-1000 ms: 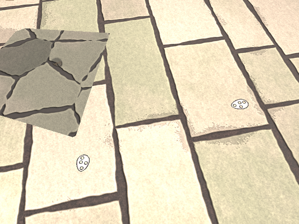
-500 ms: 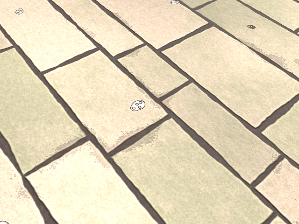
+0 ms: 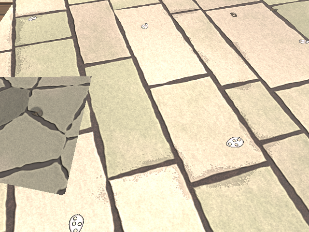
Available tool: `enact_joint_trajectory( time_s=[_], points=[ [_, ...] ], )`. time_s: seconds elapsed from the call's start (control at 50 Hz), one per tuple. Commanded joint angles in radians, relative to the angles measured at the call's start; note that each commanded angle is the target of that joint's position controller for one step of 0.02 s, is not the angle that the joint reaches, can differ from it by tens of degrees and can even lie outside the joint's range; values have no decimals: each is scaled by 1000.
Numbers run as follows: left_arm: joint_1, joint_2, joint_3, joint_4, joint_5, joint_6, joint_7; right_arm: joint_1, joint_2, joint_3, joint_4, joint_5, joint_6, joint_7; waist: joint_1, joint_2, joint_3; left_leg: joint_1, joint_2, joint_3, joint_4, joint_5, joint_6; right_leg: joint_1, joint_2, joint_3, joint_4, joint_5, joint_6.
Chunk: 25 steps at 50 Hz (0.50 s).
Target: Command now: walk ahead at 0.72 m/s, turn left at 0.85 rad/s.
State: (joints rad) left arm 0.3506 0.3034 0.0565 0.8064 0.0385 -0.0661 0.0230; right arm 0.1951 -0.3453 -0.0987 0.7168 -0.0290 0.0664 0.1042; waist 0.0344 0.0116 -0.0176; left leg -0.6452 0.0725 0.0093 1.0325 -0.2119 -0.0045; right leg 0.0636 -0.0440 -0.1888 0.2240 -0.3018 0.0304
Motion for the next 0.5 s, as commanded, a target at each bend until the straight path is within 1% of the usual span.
enact_joint_trajectory(
  time_s=[0.02,0.08,0.1,0.12,0.14,0.16,0.18,0.2,0.22,0.24,0.26,0.28,0.3,0.32,0.34,0.36,0.38,0.4,0.42,0.44,0.46,0.48,0.5],
  points=[
    [-27,142,37,-42,6,-30,-2,-189,-34,9,-132,1,-22,16,21,-119,173,-221,52,3,-62,30,25,-8,-303,129,-172,-166,-142],
    [15,153,42,-11,14,-33,-6,-273,-27,25,-170,1,-27,19,39,-106,208,-191,57,65,-145,-11,85,12,-304,30,-169,-78,-131],
    [27,159,43,-1,15,-29,-8,-288,-25,31,-178,0,-28,17,39,-102,211,-169,47,93,-171,-46,109,27,-299,-5,-149,-1,-127],
    [18,167,43,3,14,-25,-10,-273,-24,34,-177,2,-29,10,17,-101,195,-93,16,132,-207,-94,138,23,-284,-55,-94,208,-117],
    [16,187,45,7,9,-20,-11,-222,-35,31,-165,4,-31,-2,-17,-103,143,34,-45,183,-224,-149,167,16,-272,-99,18,555,-109],
    [18,219,52,11,4,-10,-14,-95,-56,19,-130,14,-37,-19,-86,-102,51,214,-128,223,-213,-204,190,-3,-269,-124,225,912,-111],
    [-14,253,58,-4,-14,1,-21,119,-82,-1,-71,19,-50,-34,-203,-82,-69,503,-188,217,-270,-159,216,-119,-263,-133,513,1061,-103],
    [-5,204,38,-15,-6,-6,-26,333,-159,-35,15,0,-52,-51,-283,23,-180,869,-155,48,-349,-207,225,-402,-226,-106,846,752,-75],
    [-9,27,-8,-114,-11,-26,-46,256,-319,-59,6,1,-50,-72,-161,413,-203,1009,154,-580,-685,-644,284,-813,-20,-21,1197,-197,-23],
    [-106,105,-3,-138,-2,-36,-43,261,-294,-53,-37,4,-57,-73,-203,217,-270,982,225,-782,-827,-685,263,-859,-14,215,1312,-136,-44],
    [-171,129,5,-136,-27,-36,-38,245,-247,-42,-9,-14,-63,-81,-190,93,-142,901,241,-657,-808,-496,229,-918,-42,212,1331,-31,-64],
    [-110,103,-4,-97,-31,-36,-31,229,-193,-26,10,-23,-84,-89,-125,3,-37,755,219,-500,-745,-202,194,-860,-91,219,1256,31,-79],
    [-83,79,-11,-69,-17,-24,-42,146,-149,-14,10,-18,-97,-94,-72,-26,-24,633,165,-394,-759,-242,168,-793,-119,228,1183,70,-83],
    [-12,68,-14,-38,-15,-5,-53,101,-115,0,1,-14,-115,-94,-29,22,-5,525,154,-339,-793,-201,142,-713,-129,255,1155,114,-81],
    [4,63,-11,-15,-21,16,-60,96,-79,13,12,-6,-135,-90,-17,28,14,469,140,-294,-827,-181,105,-675,-125,286,1131,134,-77],
    [7,56,-6,3,-31,32,-65,115,-53,21,30,1,-153,-87,-13,5,62,454,119,-214,-840,-72,68,-687,-107,312,1104,151,-78],
    [-3,40,-5,14,-39,45,-72,116,-60,18,42,5,-164,-86,-9,8,82,459,103,-152,-876,-53,35,-727,-87,306,1079,182,-77],
    [-47,31,-5,5,-45,50,-75,139,-57,20,54,7,-174,-82,-22,21,119,453,97,-100,-903,40,11,-757,-79,304,1031,226,-78],
    [-95,33,-4,-1,-49,49,-75,153,-41,25,65,7,-179,-78,-33,17,150,471,66,-14,-920,168,-16,-782,-54,281,971,268,-87],
    [-142,23,-8,-9,-51,45,-76,166,-25,30,73,8,-184,-75,-46,37,164,479,41,52,-935,267,-28,-789,-33,242,906,314,-94],
    [-168,21,-9,-10,-54,42,-77,175,-11,36,80,8,-187,-77,-52,32,157,516,22,102,-941,350,-33,-803,-12,210,864,353,-105],
    [-216,11,-15,-30,-50,35,-81,214,3,45,95,12,-192,-82,-64,49,169,545,31,129,-942,504,-34,-821,-5,171,809,380,-115],
    [-255,8,-20,-43,-46,28,-85,237,16,53,110,13,-193,-88,-69,42,173,591,31,158,-944,639,-36,-835,8,128,760,395,-125]
  ],
)
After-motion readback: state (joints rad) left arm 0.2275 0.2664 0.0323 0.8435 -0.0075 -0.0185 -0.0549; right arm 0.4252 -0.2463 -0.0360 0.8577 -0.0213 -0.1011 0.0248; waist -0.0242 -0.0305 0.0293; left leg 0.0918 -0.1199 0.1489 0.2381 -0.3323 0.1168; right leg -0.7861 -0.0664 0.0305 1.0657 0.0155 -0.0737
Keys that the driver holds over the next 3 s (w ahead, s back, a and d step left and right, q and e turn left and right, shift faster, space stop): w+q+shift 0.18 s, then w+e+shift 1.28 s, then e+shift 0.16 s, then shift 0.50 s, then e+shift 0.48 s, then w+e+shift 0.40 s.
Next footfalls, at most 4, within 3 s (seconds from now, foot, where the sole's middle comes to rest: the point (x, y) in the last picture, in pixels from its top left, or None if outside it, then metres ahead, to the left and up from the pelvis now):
0.18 left None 0.25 0.19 -0.78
0.68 right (119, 197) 0.67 0.22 -0.78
1.06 left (98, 129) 1.08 0.38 -0.78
1.52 right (168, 101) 1.31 -0.01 -0.78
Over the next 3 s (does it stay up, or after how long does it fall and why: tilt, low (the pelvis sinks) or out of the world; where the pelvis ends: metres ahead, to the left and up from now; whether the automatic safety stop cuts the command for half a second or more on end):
stays up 1.41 -0.14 0.00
